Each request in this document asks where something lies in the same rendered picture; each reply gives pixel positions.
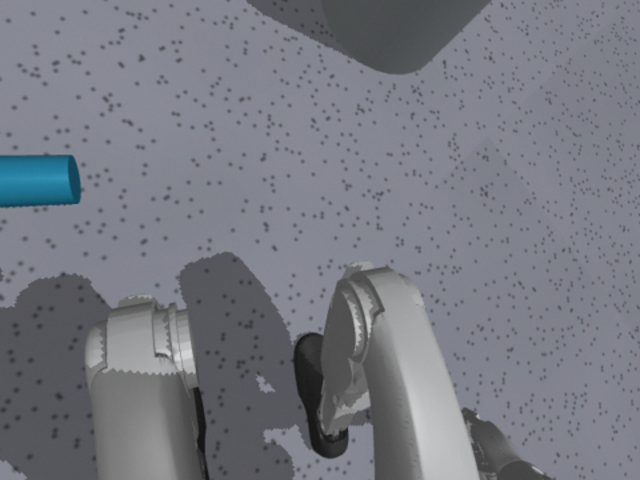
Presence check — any left robot foot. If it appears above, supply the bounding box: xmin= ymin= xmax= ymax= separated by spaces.
xmin=193 ymin=387 xmax=210 ymax=480

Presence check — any right robot arm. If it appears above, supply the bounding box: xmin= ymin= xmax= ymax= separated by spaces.
xmin=497 ymin=461 xmax=553 ymax=480

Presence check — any right robot foot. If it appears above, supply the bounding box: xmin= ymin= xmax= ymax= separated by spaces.
xmin=294 ymin=333 xmax=349 ymax=459

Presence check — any right robot hand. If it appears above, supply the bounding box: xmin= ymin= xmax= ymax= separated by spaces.
xmin=461 ymin=407 xmax=525 ymax=480

